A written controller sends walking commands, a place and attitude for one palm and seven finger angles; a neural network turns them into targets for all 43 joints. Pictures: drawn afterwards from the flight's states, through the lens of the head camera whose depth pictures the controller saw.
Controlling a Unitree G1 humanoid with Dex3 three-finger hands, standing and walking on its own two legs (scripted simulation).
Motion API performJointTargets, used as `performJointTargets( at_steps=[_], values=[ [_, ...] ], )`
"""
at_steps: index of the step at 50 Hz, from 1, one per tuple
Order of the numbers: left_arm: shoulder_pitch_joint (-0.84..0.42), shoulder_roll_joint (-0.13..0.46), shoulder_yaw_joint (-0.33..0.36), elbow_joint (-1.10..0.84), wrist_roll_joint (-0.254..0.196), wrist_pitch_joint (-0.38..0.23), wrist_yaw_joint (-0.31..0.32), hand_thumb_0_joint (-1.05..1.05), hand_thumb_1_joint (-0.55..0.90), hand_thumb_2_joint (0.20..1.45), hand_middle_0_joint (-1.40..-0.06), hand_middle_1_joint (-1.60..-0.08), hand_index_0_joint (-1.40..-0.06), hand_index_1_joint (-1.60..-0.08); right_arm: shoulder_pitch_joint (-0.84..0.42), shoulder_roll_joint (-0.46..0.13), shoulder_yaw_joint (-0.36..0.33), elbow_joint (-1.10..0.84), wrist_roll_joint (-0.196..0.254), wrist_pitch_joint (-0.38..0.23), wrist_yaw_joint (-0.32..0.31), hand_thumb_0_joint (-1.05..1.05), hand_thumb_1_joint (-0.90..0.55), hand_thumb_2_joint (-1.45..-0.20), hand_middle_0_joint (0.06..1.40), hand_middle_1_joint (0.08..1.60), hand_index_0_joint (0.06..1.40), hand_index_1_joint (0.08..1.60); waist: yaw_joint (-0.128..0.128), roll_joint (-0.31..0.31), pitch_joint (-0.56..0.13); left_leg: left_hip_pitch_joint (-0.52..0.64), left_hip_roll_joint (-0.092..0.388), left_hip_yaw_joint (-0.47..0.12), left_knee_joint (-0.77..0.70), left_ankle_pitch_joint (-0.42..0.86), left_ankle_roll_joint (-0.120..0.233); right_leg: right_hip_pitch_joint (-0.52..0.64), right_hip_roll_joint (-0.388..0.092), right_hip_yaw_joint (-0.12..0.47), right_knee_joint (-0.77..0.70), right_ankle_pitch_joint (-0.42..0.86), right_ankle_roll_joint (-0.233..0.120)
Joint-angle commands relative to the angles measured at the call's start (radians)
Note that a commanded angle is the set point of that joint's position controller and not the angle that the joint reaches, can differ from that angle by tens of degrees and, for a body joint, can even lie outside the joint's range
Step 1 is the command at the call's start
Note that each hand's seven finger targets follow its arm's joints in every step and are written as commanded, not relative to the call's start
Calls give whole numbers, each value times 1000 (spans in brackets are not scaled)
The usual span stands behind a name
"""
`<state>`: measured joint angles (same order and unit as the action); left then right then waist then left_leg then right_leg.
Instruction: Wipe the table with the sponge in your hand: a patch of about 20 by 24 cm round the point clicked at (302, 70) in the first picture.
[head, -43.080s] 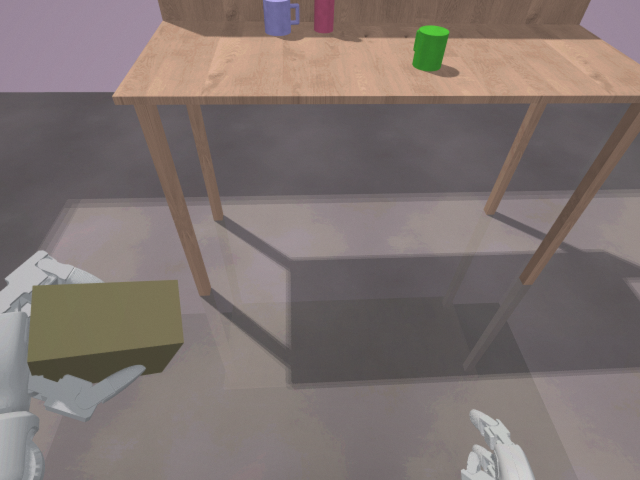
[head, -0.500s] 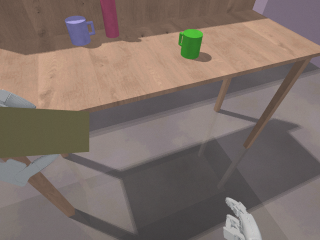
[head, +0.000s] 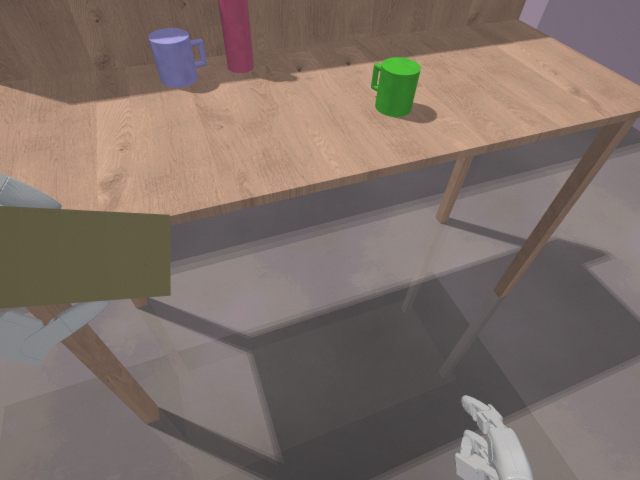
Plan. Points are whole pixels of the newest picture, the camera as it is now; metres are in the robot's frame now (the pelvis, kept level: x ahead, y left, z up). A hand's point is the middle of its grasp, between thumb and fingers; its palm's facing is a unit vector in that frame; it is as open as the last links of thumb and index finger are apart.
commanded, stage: stop stepping back and stand still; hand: left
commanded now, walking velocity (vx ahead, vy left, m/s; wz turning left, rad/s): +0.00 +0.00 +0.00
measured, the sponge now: (99, 258) +0.24 +0.21 +0.23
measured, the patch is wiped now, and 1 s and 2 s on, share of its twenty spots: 0.95 0.95 0.95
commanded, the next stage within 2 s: stand and wait in 0.26 s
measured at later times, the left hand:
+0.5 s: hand out of the picture +0.20 +0.25 +0.25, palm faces +0.48 -0.79 -0.37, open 10.3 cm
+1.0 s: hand (5, 273) +0.21 +0.25 +0.24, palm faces +0.49 -0.79 -0.38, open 10.4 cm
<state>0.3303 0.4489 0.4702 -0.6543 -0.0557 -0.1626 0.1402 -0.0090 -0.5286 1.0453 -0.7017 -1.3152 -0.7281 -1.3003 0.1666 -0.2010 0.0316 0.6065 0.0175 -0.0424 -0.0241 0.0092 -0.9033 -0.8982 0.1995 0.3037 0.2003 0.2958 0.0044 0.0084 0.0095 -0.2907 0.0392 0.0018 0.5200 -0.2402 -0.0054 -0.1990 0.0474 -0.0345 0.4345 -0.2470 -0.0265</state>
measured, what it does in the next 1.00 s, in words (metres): stands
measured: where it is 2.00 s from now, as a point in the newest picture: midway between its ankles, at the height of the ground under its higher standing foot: outside the picture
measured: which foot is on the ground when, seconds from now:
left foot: down 0.00-1.00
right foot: down 0.00-1.00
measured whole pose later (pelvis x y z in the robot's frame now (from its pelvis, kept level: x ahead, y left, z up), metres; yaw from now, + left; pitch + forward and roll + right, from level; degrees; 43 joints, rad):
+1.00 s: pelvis -0.01 +0.01 +0.00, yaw +0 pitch +0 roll -2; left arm 0.32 0.43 0.47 -0.63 -0.05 -0.17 0.15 -0.01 -0.53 1.05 -0.70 -1.32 -0.73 -1.30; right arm 0.16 -0.21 0.03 0.62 0.01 -0.06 -0.02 0.01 -0.90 -0.90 0.20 0.30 0.20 0.30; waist 0.00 0.02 0.03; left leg -0.31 0.03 0.00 0.51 -0.21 0.01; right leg -0.21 0.04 -0.04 0.42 -0.22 -0.01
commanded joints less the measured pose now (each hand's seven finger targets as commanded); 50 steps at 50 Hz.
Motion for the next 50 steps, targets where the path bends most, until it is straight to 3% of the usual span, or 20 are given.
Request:
performJointTargets(
  at_steps=[1, 4, 11, 25, 27, 34, 42, 46, 47, 50],
  values=[
    [-136, 186, 118, -162, -10, -56, 30, 0, 100, 1300, -1200, -1600, -1200, -1600, -107, -128, -55, -158, 3, -55, -15, 0, -900, -900, 200, 300, 200, 300, -14, 60, -150, 64, 56, -89, -70, 108, 28, 24, -112, 135, -86, 157, -7],
    [-134, 167, 98, -151, -10, -56, 29, 0, 100, 1300, -1200, -1600, -1200, -1600, -109, -123, -52, -152, 3, -55, -15, 0, -900, -900, 200, 300, 200, 300, -13, 43, -136, 55, 55, -88, -80, 66, 31, 7, -109, 132, -100, 116, -4],
    [-141, 192, 117, -198, -1, -70, 35, 0, 100, 1300, -1200, -1600, -1200, -1600, -115, -128, -51, -154, -6, -68, -18, 0, -900, -900, 200, 300, 200, 300, -10, 106, -129, 28, 66, -113, -141, 14, 35, 9, -84, 96, -77, 60, 1],
    [-130, 166, 106, -178, -4, -75, 36, 0, 100, 1300, -1200, -1600, -1200, -1600, -111, -124, -51, -140, -5, -74, -13, 0, -900, -900, 200, 300, 200, 300, -11, 84, -136, 28, 64, -103, -128, 29, 32, 22, -79, 92, -75, 95, 3],
    [-140, 158, 95, -180, -2, -76, 35, 0, 100, 1300, -1200, -1600, -1200, -1600, -112, -121, -49, -140, -6, -77, -12, 0, -900, -900, 200, 300, 200, 300, -11, 103, -130, 30, 66, -110, -139, 20, 31, 17, -77, 86, -69, 80, 2],
    [-114, 173, 116, -186, -7, -75, 36, 0, 100, 1300, -1200, -1600, -1200, -1600, -114, -120, -52, -143, -5, -73, -11, 0, -900, -900, 200, 300, 200, 300, -10, 72, -161, 43, 58, -96, -103, 89, 30, 45, -93, 101, -74, 144, 0],
    [-129, 166, 108, -170, -6, -72, 37, 0, 100, 1300, -1200, -1600, -1200, -1600, -116, -120, -50, -146, -4, -73, -13, 0, -900, -900, 200, 300, 200, 300, -10, 83, -127, 33, 58, -104, -117, 46, 29, 24, -88, 96, -82, 97, 0],
    [-123, 191, 131, -192, -4, -74, 38, 0, 100, 1300, -1200, -1600, -1200, -1600, -116, -129, -57, -152, -6, -77, -12, 0, -900, -900, 200, 300, 200, 300, -9, 90, -160, 51, 56, -101, -104, 86, 28, 43, -95, 99, -71, 134, -2],
    [-118, 164, 108, -186, -6, -73, 36, 0, 100, 1300, -1200, -1600, -1200, -1600, -111, -122, -52, -149, -5, -76, -12, 0, -900, -900, 200, 300, 200, 300, -9, 89, -154, 44, 59, -103, -105, 101, 28, 50, -92, 94, -66, 143, 0],
    [-121, 171, 111, -191, -6, -73, 37, 0, 100, 1300, -1200, -1600, -1200, -1600, -110, -127, -55, -150, -4, -75, -12, 0, -900, -900, 200, 300, 200, 300, -9, 83, -156, 45, 57, -98, -99, 105, 29, 48, -92, 95, -69, 150, 2]
  ],
)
